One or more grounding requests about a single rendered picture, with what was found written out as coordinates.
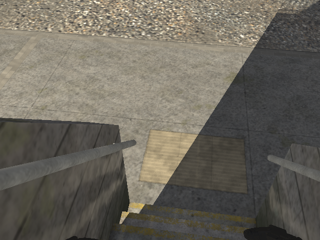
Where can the robot right hand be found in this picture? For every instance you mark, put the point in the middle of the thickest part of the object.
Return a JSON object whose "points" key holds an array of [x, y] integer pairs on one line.
{"points": [[268, 233]]}

